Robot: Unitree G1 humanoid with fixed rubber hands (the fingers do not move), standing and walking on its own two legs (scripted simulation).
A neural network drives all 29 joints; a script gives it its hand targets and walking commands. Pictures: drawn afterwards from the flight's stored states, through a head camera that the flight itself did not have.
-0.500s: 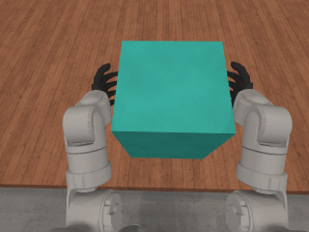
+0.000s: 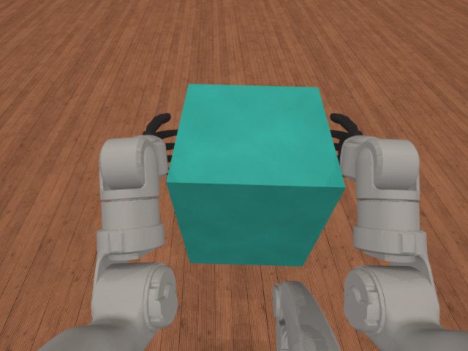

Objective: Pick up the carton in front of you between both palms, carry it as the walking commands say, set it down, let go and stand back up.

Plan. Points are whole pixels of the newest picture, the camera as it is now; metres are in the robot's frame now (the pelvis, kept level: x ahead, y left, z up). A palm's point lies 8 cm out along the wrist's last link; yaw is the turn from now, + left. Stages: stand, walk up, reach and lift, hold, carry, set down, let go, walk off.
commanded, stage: carry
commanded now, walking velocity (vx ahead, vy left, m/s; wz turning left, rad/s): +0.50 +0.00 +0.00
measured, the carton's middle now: (249, 181) +0.37 -0.02 +0.10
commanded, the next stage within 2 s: none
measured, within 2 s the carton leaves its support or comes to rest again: neither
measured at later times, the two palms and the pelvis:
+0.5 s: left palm out of the picture +0.68 +0.10 +0.30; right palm out of the picture +0.71 -0.19 +0.30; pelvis +0.31 -0.07 +0.13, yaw +1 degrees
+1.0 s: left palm out of the picture +0.99 +0.09 +0.25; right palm out of the picture +0.97 -0.21 +0.25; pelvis +0.62 -0.03 +0.14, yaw -2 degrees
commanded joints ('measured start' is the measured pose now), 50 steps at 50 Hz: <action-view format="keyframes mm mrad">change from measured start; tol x32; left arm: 1 -704 -1014 -561 13 -348 -48 -190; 19 -837 -1077 -758 -391 -548 -86 -221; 34 -730 -983 -479 130 -398 -10 -267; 50 -528 -1208 -592 -23 -359 -120 -211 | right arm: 1 -842 1077 589 -93 492 -3 281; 50 -636 1259 583 -83 431 -68 275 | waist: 1 5 56 -133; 7 183 274 -417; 11 186 -253 -825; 32 152 -163 -243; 38 38 268 -492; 50 59 94 -426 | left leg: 1 299 259 -291 -219 256 128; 4 103 217 -100 -356 621 120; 7 84 200 31 22 1742 53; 8 88 190 45 341 1680 12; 10 -372 -144 -135 1078 113 -65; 12 -470 -81 -261 1297 173 -1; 25 -765 64 -12 579 260 -6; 35 -175 -52 149 -70 461 8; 38 435 415 -619 -81 444 199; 50 331 272 -180 -227 601 109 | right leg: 1 -309 -36 -17 -97 -41 -6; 8 920 184 -173 -1019 215 -71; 10 1321 -247 831 -1408 344 -279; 34 1244 -93 4 -1368 1191 -37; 36 1068 -63 -54 -1084 957 34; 38 528 138 23 -651 21 69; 50 365 -23 5 -979 288 84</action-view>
